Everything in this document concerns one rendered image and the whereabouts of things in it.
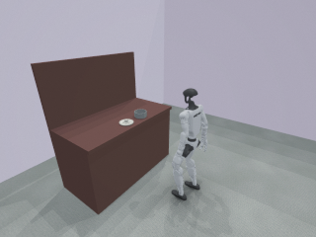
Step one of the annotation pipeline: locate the robot left upper arm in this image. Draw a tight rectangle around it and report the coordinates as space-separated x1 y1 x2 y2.
179 111 190 138

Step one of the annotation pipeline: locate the right robot hand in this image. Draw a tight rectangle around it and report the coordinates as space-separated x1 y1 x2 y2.
199 139 208 152

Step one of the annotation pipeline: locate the robot right forearm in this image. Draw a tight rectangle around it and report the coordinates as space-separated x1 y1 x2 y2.
201 124 208 140

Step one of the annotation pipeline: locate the robot left forearm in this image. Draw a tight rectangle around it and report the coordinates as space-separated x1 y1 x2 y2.
176 132 187 157

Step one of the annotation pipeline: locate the pot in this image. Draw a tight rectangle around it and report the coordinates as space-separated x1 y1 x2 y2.
134 109 147 119

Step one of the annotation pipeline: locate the table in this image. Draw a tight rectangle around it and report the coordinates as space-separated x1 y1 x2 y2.
31 51 172 215

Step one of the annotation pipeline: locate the right robot thigh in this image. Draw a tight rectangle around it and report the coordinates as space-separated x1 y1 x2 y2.
185 141 200 168

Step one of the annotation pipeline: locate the lid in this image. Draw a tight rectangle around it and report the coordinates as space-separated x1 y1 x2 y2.
119 118 134 126

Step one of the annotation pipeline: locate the robot right upper arm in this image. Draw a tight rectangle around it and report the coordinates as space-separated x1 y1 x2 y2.
197 105 208 127

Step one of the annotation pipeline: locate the left robot hand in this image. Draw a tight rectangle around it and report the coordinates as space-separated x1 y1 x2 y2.
172 155 182 171

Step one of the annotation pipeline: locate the left robot foot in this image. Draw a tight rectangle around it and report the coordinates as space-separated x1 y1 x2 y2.
171 190 187 200

